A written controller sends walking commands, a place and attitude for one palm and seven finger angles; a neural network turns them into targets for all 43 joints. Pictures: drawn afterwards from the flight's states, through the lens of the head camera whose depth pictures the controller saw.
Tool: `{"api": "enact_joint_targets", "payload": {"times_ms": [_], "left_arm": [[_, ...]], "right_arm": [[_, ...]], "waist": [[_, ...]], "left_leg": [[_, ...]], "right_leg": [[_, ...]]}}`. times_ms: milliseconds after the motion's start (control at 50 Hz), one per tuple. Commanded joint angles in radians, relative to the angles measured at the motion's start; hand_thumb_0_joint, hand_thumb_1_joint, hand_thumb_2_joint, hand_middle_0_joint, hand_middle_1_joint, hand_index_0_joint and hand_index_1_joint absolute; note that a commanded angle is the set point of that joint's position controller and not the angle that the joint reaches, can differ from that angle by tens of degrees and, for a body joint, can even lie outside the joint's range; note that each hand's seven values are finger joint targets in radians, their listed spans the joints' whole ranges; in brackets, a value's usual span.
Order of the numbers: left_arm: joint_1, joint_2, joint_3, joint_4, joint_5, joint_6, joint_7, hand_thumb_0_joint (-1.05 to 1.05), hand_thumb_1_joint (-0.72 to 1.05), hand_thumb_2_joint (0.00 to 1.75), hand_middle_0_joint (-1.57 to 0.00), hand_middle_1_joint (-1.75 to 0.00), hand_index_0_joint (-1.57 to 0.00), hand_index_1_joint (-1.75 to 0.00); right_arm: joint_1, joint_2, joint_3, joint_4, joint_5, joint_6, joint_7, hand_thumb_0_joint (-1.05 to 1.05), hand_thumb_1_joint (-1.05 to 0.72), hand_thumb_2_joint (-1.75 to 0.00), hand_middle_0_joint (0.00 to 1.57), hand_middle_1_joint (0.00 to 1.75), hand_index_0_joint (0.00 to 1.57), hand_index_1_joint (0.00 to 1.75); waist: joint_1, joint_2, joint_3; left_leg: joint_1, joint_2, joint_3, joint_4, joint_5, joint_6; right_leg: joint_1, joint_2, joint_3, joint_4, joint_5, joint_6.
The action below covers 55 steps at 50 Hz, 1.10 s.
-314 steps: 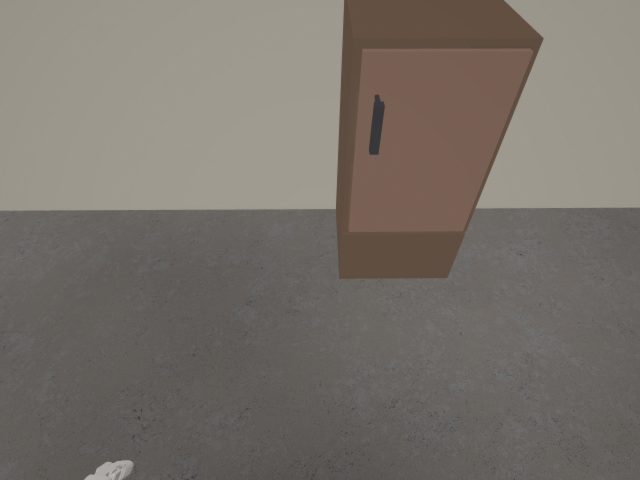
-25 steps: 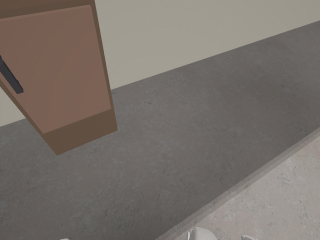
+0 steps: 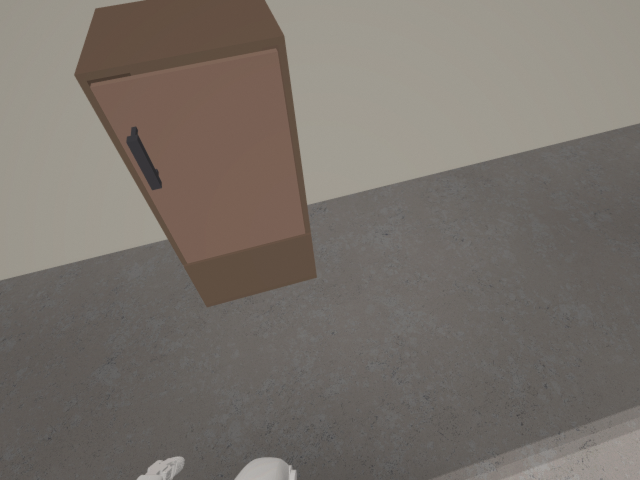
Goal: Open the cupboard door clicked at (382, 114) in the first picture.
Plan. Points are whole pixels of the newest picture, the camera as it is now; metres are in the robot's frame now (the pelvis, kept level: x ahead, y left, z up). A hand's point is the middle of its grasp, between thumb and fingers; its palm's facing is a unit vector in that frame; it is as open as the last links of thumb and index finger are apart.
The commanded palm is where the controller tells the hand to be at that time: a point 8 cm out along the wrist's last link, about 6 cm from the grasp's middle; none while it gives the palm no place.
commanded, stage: turn to face it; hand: left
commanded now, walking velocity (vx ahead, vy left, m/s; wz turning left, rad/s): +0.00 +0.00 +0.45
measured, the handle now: (145, 158) +0.78 +0.43 -0.05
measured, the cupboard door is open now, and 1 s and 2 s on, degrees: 0 0 0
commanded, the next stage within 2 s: take the last steps up to it in 0.36 s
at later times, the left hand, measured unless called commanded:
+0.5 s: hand out of the picture -0.03 +0.28 -0.17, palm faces +0.27 -0.94 -0.22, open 7.4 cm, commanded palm none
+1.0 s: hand out of the picture -0.05 +0.17 -0.16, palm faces +0.33 -0.93 -0.17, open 7.4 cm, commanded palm none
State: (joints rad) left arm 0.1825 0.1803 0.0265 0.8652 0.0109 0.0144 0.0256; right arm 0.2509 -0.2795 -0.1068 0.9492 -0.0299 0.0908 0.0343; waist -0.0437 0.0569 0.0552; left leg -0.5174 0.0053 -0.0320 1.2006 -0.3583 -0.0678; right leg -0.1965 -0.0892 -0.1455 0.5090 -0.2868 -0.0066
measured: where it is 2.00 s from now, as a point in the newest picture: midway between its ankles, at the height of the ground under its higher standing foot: (304, 454)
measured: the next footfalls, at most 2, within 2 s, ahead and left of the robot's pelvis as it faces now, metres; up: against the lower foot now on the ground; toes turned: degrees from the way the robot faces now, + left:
left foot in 0.24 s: +0.02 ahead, +0.16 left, +0.00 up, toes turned +13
right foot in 0.76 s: +0.05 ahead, -0.06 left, +0.00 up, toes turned +8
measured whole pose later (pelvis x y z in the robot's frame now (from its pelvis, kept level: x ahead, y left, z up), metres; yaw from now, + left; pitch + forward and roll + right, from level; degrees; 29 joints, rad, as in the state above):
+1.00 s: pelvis +0.05 +0.04 +0.00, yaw +15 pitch -1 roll +0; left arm 0.46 0.09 0.02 1.12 0.02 -0.05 0.02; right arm 0.33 -0.20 -0.08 1.08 -0.03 0.03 0.02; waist 0.00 0.04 0.00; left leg -0.56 0.09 0.03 1.02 -0.21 -0.02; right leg -0.01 0.00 -0.12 0.31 -0.28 -0.03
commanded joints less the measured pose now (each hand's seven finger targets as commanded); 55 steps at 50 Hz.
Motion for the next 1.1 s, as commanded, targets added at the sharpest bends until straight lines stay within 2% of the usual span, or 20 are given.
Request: {"api": "enact_joint_targets", "payload": {"times_ms": [0,120,180,200,220,240,260,280,380,440,600,680,700,740,760,800,840,880,1000,1080], "left_arm": [[0.034,0.198,0.052,-0.053,0.011,-0.023,0.011,0.0,0.9,0.9,-0.2,-0.3,-0.2,-0.3],[0.104,0.252,0.072,-0.011,0.024,-0.015,0.008,0.0,0.9,0.9,-0.2,-0.3,-0.2,-0.3],[0.091,0.255,0.076,0.006,0.016,-0.008,0.005,0.0,0.9,0.9,-0.2,-0.3,-0.2,-0.3],[0.084,0.234,0.071,0.006,0.006,-0.003,0.003,0.0,0.9,0.9,-0.2,-0.3,-0.2,-0.3],[0.113,0.17,0.06,-0.017,-0.004,0.004,-0.002,0.0,0.9,0.9,-0.2,-0.3,-0.2,-0.3],[0.063,0.124,0.035,-0.044,-0.001,0.01,0.0,0.0,0.9,0.9,-0.2,-0.3,-0.2,-0.3],[0.041,0.148,0.041,-0.039,0.003,0.018,0.003,0.0,0.9,0.9,-0.2,-0.3,-0.2,-0.3],[0.02,0.134,0.042,-0.014,0.006,0.024,0.005,0.0,0.9,0.9,-0.2,-0.3,-0.2,-0.3],[0.083,0.14,0.046,0.056,0.004,0.023,-0.012,0.0,0.9,0.9,-0.2,-0.3,-0.2,-0.3],[0.073,0.13,0.042,0.061,0.004,0.025,-0.009,0.0,0.9,0.9,-0.2,-0.3,-0.2,-0.3],[0.02,0.086,0.023,0.058,0.018,-0.003,-0.031,0.0,0.9,0.9,-0.2,-0.3,-0.2,-0.3],[0.172,0.059,0.023,0.126,0.016,-0.02,-0.033,0.0,0.9,0.9,-0.2,-0.3,-0.2,-0.3],[0.233,0.09,0.031,0.149,0.019,-0.03,-0.029,0.0,0.9,0.9,-0.2,-0.3,-0.2,-0.3],[0.337,0.211,0.056,0.164,0.022,-0.04,-0.01,0.0,0.9,0.9,-0.2,-0.3,-0.2,-0.3],[0.318,0.196,0.05,0.153,0.015,-0.04,-0.003,0.0,0.9,0.9,-0.2,-0.3,-0.2,-0.3],[0.244,0.132,0.045,0.163,0.01,-0.059,0.0,0.0,0.9,0.9,-0.2,-0.3,-0.2,-0.3],[0.213,0.077,0.026,0.161,0.007,-0.072,-0.003,0.0,0.9,0.9,-0.2,-0.3,-0.2,-0.3],[0.244,0.061,0.019,0.179,0.005,-0.082,-0.003,0.0,0.9,0.9,-0.2,-0.3,-0.2,-0.3],[0.336,0.055,0.017,0.246,0.015,-0.1,0.003,0.0,0.9,0.9,-0.2,-0.3,-0.2,-0.3],[0.362,0.061,0.02,0.275,0.019,-0.092,0.006,0.0,0.9,0.9,-0.2,-0.3,-0.2,-0.3]], "right_arm": [[-0.073,-0.049,-0.002,-0.084,0.008,-0.022,-0.003,0.0,-0.9,-0.9,0.2,0.3,0.2,0.3],[-0.135,-0.013,0.026,-0.1,0.019,-0.043,-0.007,0.0,-0.9,-0.9,0.2,0.3,0.2,0.3],[-0.053,-0.026,0.028,-0.076,0.019,-0.06,-0.014,0.0,-0.9,-0.9,0.2,0.3,0.2,0.3],[0.0,-0.066,0.02,-0.063,0.018,-0.07,-0.013,0.0,-0.9,-0.9,0.2,0.3,0.2,0.3],[0.035,-0.172,-0.001,-0.064,0.01,-0.083,-0.019,0.0,-0.9,-0.9,0.2,0.3,0.2,0.3],[0.083,-0.235,-0.013,-0.049,0.016,-0.078,-0.03,0.0,-0.9,-0.9,0.2,0.3,0.2,0.3],[0.08,-0.22,-0.007,-0.041,0.009,-0.073,-0.035,0.0,-0.9,-0.9,0.2,0.3,0.2,0.3],[0.042,-0.177,0.003,-0.04,0.007,-0.081,-0.047,0.0,-0.9,-0.9,0.2,0.3,0.2,0.3],[-0.077,-0.108,0.031,-0.064,0.014,-0.087,-0.055,0.0,-0.9,-0.9,0.2,0.3,0.2,0.3],[-0.047,-0.096,0.033,-0.049,0.014,-0.088,-0.056,0.0,-0.9,-0.9,0.2,0.3,0.2,0.3],[0.036,-0.075,0.024,0.006,-0.002,-0.1,-0.054,0.0,-0.9,-0.9,0.2,0.3,0.2,0.3],[0.009,-0.062,0.028,0.026,0.002,-0.098,-0.054,0.0,-0.9,-0.9,0.2,0.3,0.2,0.3],[0.007,-0.032,0.031,0.032,0.008,-0.101,-0.051,0.0,-0.9,-0.9,0.2,0.3,0.2,0.3],[-0.061,0.045,0.052,-0.027,0.011,-0.106,-0.043,0.0,-0.9,-0.9,0.2,0.3,0.2,0.3],[-0.097,-0.003,0.038,-0.04,0.0,-0.103,-0.033,0.0,-0.9,-0.9,0.2,0.3,0.2,0.3],[-0.059,-0.002,0.028,-0.003,-0.003,-0.099,-0.024,0.0,-0.9,-0.9,0.2,0.3,0.2,0.3],[0.002,0.024,0.027,0.041,-0.004,-0.094,-0.018,0.0,-0.9,-0.9,0.2,0.3,0.2,0.3],[0.02,0.052,0.028,0.056,-0.001,-0.091,-0.016,0.0,-0.9,-0.9,0.2,0.3,0.2,0.3],[-0.079,0.073,0.033,0.023,0.007,-0.104,-0.01,0.0,-0.9,-0.9,0.2,0.3,0.2,0.3],[-0.139,0.105,0.047,0.01,0.009,-0.124,-0.007,0.0,-0.9,-0.9,0.2,0.3,0.2,0.3]], "waist": [[0.051,-0.257,-0.008],[0.091,-0.29,-0.063],[0.047,-0.249,-0.112],[0.015,-0.138,-0.143],[-0.001,0.151,-0.183],[-0.026,0.262,-0.183],[-0.027,0.148,-0.173],[-0.015,0.181,-0.133],[0.04,0.103,-0.081],[0.034,0.069,-0.077],[0.0,0.087,-0.006],[0.071,0.029,-0.007],[0.1,-0.043,-0.004],[0.159,-0.375,0.064],[0.14,-0.25,0.109],[0.088,-0.25,0.135],[0.048,-0.149,0.122],[0.044,-0.137,0.107],[0.066,-0.176,0.105],[0.083,-0.202,0.095]], "left_leg": [[-0.057,0.035,0.03,-0.058,-0.011,-0.017],[0.091,0.027,0.117,-0.397,-0.098,0.003],[0.267,0.002,0.149,-0.65,0.072,0.024],[0.408,0.037,0.105,-0.79,0.221,0.036],[0.573,0.269,-0.196,-0.836,0.526,0.128],[0.559,0.417,-0.325,-0.842,0.853,0.245],[0.492,0.424,-0.251,-0.823,0.761,0.289],[0.452,0.351,-0.229,-0.848,0.727,0.258],[0.39,0.227,-0.088,-0.865,0.603,0.209],[0.403,0.233,-0.115,-0.892,0.552,0.219],[0.324,0.248,-0.27,-1.016,-0.153,0.245],[0.162,0.186,-0.207,-0.931,-0.246,0.192],[0.061,0.128,-0.152,-0.814,-0.244,0.156],[-0.222,-0.019,0.05,-0.351,-0.229,0.084],[-0.233,0.024,0.007,-0.245,-0.166,0.088],[-0.209,0.065,0.008,-0.158,-0.036,0.084],[-0.155,0.084,0.029,-0.126,0.077,0.064],[-0.139,0.085,0.054,-0.123,0.133,0.049],[-0.172,0.114,0.093,-0.29,0.153,0.05],[-0.036,0.083,0.148,-0.486,0.124,0.075]], "right_leg": [[0.055,-0.246,0.122,-0.207,0.233,-0.089],[0.104,-0.284,0.079,-0.106,0.451,-0.116],[0.069,-0.254,0.019,0.012,0.458,-0.055],[-0.014,-0.226,-0.014,0.138,0.374,-0.009],[-0.254,-0.096,-0.059,0.342,-0.005,0.07],[-0.352,-0.035,0.02,0.489,-0.395,0.096],[-0.307,-0.051,0.08,0.576,-0.369,0.073],[-0.336,-0.054,0.109,0.596,-0.3,0.076],[-0.292,-0.028,0.105,0.609,-0.113,0.088],[-0.281,-0.019,0.109,0.548,-0.102,0.095],[-0.199,0.016,0.085,0.24,-0.168,0.059],[0.08,0.064,0.042,-0.039,-0.04,0.043],[0.206,0.032,0.091,-0.131,-0.042,0.033],[0.226,-0.327,0.597,-0.42,-0.466,-0.115],[0.122,-0.348,0.606,-0.462,-0.531,-0.149],[0.072,-0.28,0.511,-0.449,-0.417,-0.124],[0.049,-0.205,0.326,-0.407,-0.201,-0.1],[0.057,-0.171,0.235,-0.392,-0.051,-0.093],[0.147,-0.181,0.193,-0.358,0.189,-0.14],[0.146,-0.173,0.153,-0.281,0.356,-0.131]]}}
